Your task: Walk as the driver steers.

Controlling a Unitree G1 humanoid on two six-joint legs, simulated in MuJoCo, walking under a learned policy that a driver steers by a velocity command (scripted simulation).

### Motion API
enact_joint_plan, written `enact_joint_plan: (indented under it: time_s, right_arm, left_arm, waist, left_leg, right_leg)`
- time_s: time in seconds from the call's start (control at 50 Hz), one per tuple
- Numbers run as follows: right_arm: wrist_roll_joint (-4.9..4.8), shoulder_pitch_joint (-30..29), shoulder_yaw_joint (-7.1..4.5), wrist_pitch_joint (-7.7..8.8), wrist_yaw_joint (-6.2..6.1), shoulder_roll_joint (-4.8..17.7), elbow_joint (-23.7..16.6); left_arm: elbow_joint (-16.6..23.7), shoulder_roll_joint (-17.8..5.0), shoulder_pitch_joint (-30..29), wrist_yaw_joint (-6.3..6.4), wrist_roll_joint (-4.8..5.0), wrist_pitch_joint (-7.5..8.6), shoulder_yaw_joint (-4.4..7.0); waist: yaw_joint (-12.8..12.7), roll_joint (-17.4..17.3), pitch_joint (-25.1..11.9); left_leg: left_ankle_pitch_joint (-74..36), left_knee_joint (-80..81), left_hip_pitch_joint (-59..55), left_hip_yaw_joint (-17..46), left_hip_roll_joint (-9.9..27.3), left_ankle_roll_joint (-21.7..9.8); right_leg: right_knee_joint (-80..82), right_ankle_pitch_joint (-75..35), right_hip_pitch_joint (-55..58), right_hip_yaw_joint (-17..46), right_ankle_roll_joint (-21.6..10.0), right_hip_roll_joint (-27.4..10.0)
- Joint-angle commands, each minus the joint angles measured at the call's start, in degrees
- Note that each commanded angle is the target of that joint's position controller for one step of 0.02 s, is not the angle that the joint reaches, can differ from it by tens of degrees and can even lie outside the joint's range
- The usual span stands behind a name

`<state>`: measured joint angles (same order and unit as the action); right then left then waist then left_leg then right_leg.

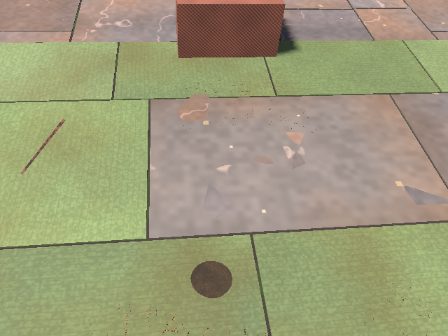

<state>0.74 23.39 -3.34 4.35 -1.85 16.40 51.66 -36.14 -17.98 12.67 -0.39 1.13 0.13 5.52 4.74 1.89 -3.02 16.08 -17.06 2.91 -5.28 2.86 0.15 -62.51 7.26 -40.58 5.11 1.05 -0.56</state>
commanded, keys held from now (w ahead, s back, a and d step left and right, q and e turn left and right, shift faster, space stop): w+e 0.34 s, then w+q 0.28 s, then no key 0.38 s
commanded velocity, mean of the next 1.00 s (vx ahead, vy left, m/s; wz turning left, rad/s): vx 0.38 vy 0.00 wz -0.19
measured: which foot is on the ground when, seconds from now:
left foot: down 0.00-0.26, up 0.28-0.74, down 0.76-1.00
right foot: up 0.00-0.22, down 0.24-0.78, up 0.80-1.00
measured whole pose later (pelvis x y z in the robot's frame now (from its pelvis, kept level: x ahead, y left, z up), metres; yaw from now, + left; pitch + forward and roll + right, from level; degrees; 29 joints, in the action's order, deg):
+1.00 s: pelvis +0.47 -0.11 -0.01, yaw -8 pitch +2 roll +0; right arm 1.4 8.8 -1.4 2.7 1.6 14.2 43.5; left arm -44.2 -16.3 11.4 1.8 -0.1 -0.2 2.0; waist 0.4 1.6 3.4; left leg 5.4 -24.8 21.1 -2.0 -3.5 -4.3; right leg -50.6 23.0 -28.1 3.3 3.5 -3.9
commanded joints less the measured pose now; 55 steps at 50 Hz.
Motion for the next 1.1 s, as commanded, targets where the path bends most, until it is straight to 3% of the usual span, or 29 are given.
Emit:
enact_joint_plan:
  time_s: [0.02, 0.1, 0.16, 0.2, 0.22, 0.24, 0.26, 0.28, 0.3, 0.32, 0.34, 0.38, 0.46, 0.54, 0.62, 0.66, 0.72, 0.74, 0.76, 0.78, 0.8, 0.82, 0.84, 0.86, 0.88, 0.92, 0.98, 1.06, 1.1]
  right_arm:
    - [0.34, 0.69, -1.18, 0.47, 0.28, 8.04, -3.10]
    - [-0.53, 1.63, -1.68, -0.06, 0.58, 10.45, -3.13]
    - [-1.80, 1.94, -2.21, -0.73, 1.13, 11.49, -2.60]
    - [-2.35, 0.93, -2.88, -1.04, 1.05, 13.30, -2.71]
    - [-2.57, -0.10, -3.08, -1.19, 0.83, 13.90, -2.91]
    - [-2.47, 0.15, -2.69, -0.85, 0.63, 12.79, -3.49]
    - [0.39, 1.12, -0.97, -0.10, 0.98, 7.36, -5.64]
    - [0.18, 1.95, 0.66, 2.15, 1.50, 3.46, -9.97]
    - [-2.34, -5.88, -1.12, 3.87, 1.86, 9.71, -10.92]
    - [-3.45, -8.98, -1.02, 4.48, 1.93, 9.54, -12.51]
    - [-2.23, -8.61, -0.83, 4.51, 1.46, 8.71, -11.69]
    - [-1.14, -4.67, -1.09, 2.92, 1.79, 8.01, -9.46]
    - [-0.86, -5.86, -0.60, 0.56, 2.10, 5.53, -8.86]
    - [-1.31, -13.74, 0.22, 1.07, 2.87, 3.91, -10.64]
    - [-2.44, -20.41, 0.72, 1.44, 4.31, 3.41, -13.25]
    - [-1.36, -22.49, 0.73, 1.72, 5.14, 3.32, -14.88]
    - [-0.23, -16.78, -0.29, 2.06, 5.78, 5.36, -14.41]
    - [-0.07, -10.33, -1.24, 2.13, 5.47, 7.04, -12.71]
    - [0.11, -5.29, -2.09, 2.16, 4.72, 9.86, -11.95]
    - [1.75, -0.73, -2.70, 1.80, 3.99, 14.95, -11.97]
    - [1.21, 1.23, -1.43, 1.32, 3.83, 10.91, -11.13]
    - [-0.06, -0.40, -1.18, 0.31, 3.82, 8.99, -12.09]
    - [-0.76, -5.78, -0.82, -0.30, 3.62, 7.85, -12.72]
    - [-0.88, -10.11, -0.03, -0.59, 3.48, 5.72, -12.95]
    - [-0.52, -12.91, 0.57, -0.69, 3.34, 4.20, -13.13]
    - [0.71, -16.62, 0.19, -0.91, 3.52, 5.09, -13.03]
    - [0.82, -17.57, -0.08, -0.80, 3.18, 5.37, -11.98]
    - [0.47, -17.88, 0.16, -2.07, 2.60, 5.19, -10.25]
    - [0.18, -18.38, 0.95, -2.49, 2.61, 3.33, -9.56]
  left_arm:
    - [7.76, -1.00, -10.70, -0.94, 0.57, 1.61, -0.61]
    - [10.43, 0.55, -15.38, -2.69, 0.74, 1.92, -1.70]
    - [11.32, 0.26, -15.96, -3.60, 0.76, 1.82, -1.83]
    - [10.91, -2.08, -12.13, -3.65, 0.26, 1.61, -0.70]
    - [8.93, -4.37, -4.30, -3.39, 0.24, 1.39, 0.72]
    - [5.85, -7.84, 6.04, -2.39, 0.44, 0.80, 2.76]
    - [3.92, -12.39, 13.45, -0.71, 0.97, -0.09, 3.86]
    - [5.92, -16.98, 11.26, -0.78, 0.63, 0.95, 3.71]
    - [5.12, -11.54, 12.18, -1.33, -0.25, 1.92, 2.33]
    - [3.91, -8.89, 10.29, -1.35, -0.49, 2.66, 1.37]
    - [4.24, -7.30, 6.14, -1.38, -0.26, 3.10, 0.72]
    - [4.82, -3.77, -0.12, -1.19, -1.15, 3.48, -0.53]
    - [1.31, -4.79, 0.20, -0.83, -1.31, 5.18, -0.47]
    - [-1.38, -5.04, 2.13, -0.15, -1.54, 5.46, -0.73]
    - [-4.36, -6.80, 5.50, 0.06, -1.12, 5.51, -0.17]
    - [-5.79, -6.68, 6.29, 0.38, -0.68, 4.61, -0.18]
    - [-6.47, -8.06, 5.53, 1.31, -0.67, 3.13, 0.02]
    - [-6.38, -8.21, 4.32, 1.49, -0.71, 2.64, -0.07]
    - [-6.11, -7.29, 4.94, 1.62, -1.07, 2.63, -0.59]
    - [-4.88, -2.78, 11.34, 1.24, -2.44, 3.56, -2.18]
    - [-7.82, -1.13, 16.98, 0.22, -1.72, 4.10, -3.20]
    - [-8.15, -7.35, 12.74, -0.20, 0.04, 3.92, -1.72]
    - [-5.87, -7.12, 6.55, -0.08, 0.83, 3.41, -1.75]
    - [-5.20, -5.99, 2.83, 0.49, 0.13, 2.69, -2.03]
    - [-5.34, -5.51, 2.62, 1.16, -0.51, 1.51, -1.77]
    - [-7.04, -2.58, 7.55, 1.90, -0.82, -0.37, -2.32]
    - [-7.89, -1.24, 8.22, 2.81, -1.55, -0.77, -2.82]
    - [-7.97, -2.35, 4.40, 2.80, -1.52, -1.10, -2.12]
    - [-8.08, -1.68, 3.49, 2.68, -2.35, -0.83, -2.06]
  waist:
    - [2.23, -9.38, 9.25]
    - [3.74, -9.28, 11.34]
    - [2.52, -9.25, 11.88]
    - [-1.52, -10.92, 7.59]
    - [-6.72, -10.37, 2.31]
    - [-11.85, -8.21, -3.85]
    - [-12.56, 3.67, -10.09]
    - [-8.46, 14.60, -20.32]
    - [-12.71, 5.69, -17.85]
    - [-11.07, 5.85, -8.96]
    - [-8.00, 0.30, -4.05]
    - [-3.31, 1.39, -0.98]
    - [-2.48, 1.11, 2.41]
    - [-5.66, 0.85, 5.66]
    - [-8.63, 0.07, 8.62]
    - [-8.59, -0.80, 9.18]
    - [-5.07, 2.45, 3.03]
    - [-1.49, 2.47, -1.03]
    - [1.05, -0.05, -5.74]
    - [-0.90, -11.32, -16.14]
    - [-1.48, -15.81, -27.75]
    - [1.09, -8.06, -26.36]
    - [-0.14, -5.41, -16.70]
    - [-1.69, -1.78, -8.35]
    - [-4.00, -2.14, -4.75]
    - [-7.38, -6.60, -2.52]
    - [-7.15, -8.30, -4.93]
    - [-5.77, -8.05, -3.41]
    - [-6.46, -7.47, -0.69]
  left_leg:
    - [-3.22, 9.33, -3.39, 7.43, 11.97, -7.62]
    - [-7.90, 9.36, -3.21, 2.52, 13.48, -7.86]
    - [-15.73, 6.46, -4.79, -0.74, 14.58, -7.09]
    - [-41.67, -2.23, -5.39, -3.88, 14.71, -5.97]
    - [-53.47, -12.50, -4.06, -6.24, 13.80, -4.88]
    - [-52.86, -25.45, 3.49, -7.60, 11.73, -3.03]
    - [-11.13, -44.71, 22.39, -6.36, 8.48, -0.71]
    - [18.25, -61.99, 39.73, 4.02, -2.56, 1.54]
    - [13.01, -65.43, 45.48, 11.28, -0.12, 0.81]
    - [7.98, -63.30, 48.01, 9.64, 1.90, -0.43]
    - [3.58, -58.62, 44.25, 9.71, 4.25, -0.48]
    - [-1.21, -52.33, 35.82, 9.47, 7.23, 0.25]
    - [-8.05, -45.75, 35.13, 7.53, 6.98, 2.45]
    - [-23.97, -28.55, 34.49, 6.55, 5.04, 1.26]
    - [-27.01, -18.87, 35.90, 6.74, 2.58, -1.07]
    - [-23.56, -14.97, 36.70, 5.97, 1.30, -2.41]
    - [-16.69, -13.43, 27.89, 3.34, -3.16, -4.51]
    - [-17.86, -11.67, 19.67, 1.91, -5.42, -5.71]
    - [-34.03, -10.51, 7.58, 4.41, -2.62, -7.63]
    - [-59.76, -16.76, -16.18, 22.76, 13.42, -16.80]
    - [-67.91, -13.84, -27.36, 39.78, 22.95, -25.60]
    - [-57.89, -12.28, -22.79, 34.29, 19.41, -22.59]
    - [-48.38, -9.99, -14.36, 27.37, 16.77, -19.38]
    - [-42.68, -6.78, -3.70, 23.17, 14.08, -17.39]
    - [-37.50, -3.99, 4.98, 20.19, 12.08, -15.95]
    - [-33.06, 0.16, 17.06, 15.25, 8.99, -15.19]
    - [-31.59, 0.72, 17.97, 12.25, 8.35, -15.10]
    - [-4.86, 2.08, 19.46, 13.31, 7.71, -12.69]
    - [7.41, 0.99, 21.61, 13.24, 5.40, -9.36]
  right_leg:
    - [5.96, -3.07, -11.14, -2.11, 0.92, -2.35]
    - [16.71, -2.41, -5.40, -6.84, 0.07, -3.33]
    - [22.83, 2.99, 0.23, -9.71, -2.88, -2.22]
    - [25.48, 6.74, 10.72, -12.69, -5.85, 1.74]
    - [28.79, 4.48, 21.86, -13.72, -8.00, 4.39]
    - [31.22, 0.92, 38.32, -12.05, -10.35, 5.80]
    - [30.13, 0.75, 57.50, 6.10, -13.97, -6.77]
    - [42.22, 15.21, 67.64, 42.18, -25.56, -20.30]
    - [46.82, 15.71, 64.58, 39.35, -23.10, -19.40]
    - [46.16, 10.60, 57.20, 30.02, -20.63, -17.04]
    - [46.24, 4.33, 47.14, 22.76, -18.72, -13.94]
    - [48.49, -5.80, 35.39, 13.11, -16.87, -10.21]
    - [52.42, -15.91, 28.66, 4.60, -16.70, -9.32]
    - [54.14, -12.98, 29.02, -2.36, -13.31, -7.05]
    - [55.52, -10.11, 35.92, -4.04, -12.50, -10.77]
    - [51.36, -19.32, 40.29, -4.60, -11.84, -11.60]
    - [40.95, -41.21, 45.20, -4.07, -9.43, -11.46]
    - [32.43, -47.02, 44.97, -5.12, -7.97, -9.44]
    - [21.00, -40.89, 39.44, -7.07, -5.18, -6.19]
    - [-2.17, -9.40, 20.39, -8.26, -0.83, 0.55]
    - [-16.35, 32.84, 10.47, 0.31, 1.38, 6.62]
    - [-18.78, 31.26, 9.35, 5.19, 0.90, 3.01]
    - [-15.61, 28.40, 5.51, 2.48, 0.78, -0.07]
    - [-10.03, 25.60, 5.03, 0.42, 1.03, -2.12]
    - [-4.90, 23.22, 9.12, 0.13, 1.20, -3.90]
    - [3.41, 19.46, 19.16, -2.21, 2.41, -3.48]
    - [14.42, 12.64, 24.12, -2.61, 2.96, -3.76]
    - [23.47, 4.94, 27.70, -3.12, 1.77, -3.25]
    - [31.15, 2.12, 31.23, -4.20, 0.51, -2.28]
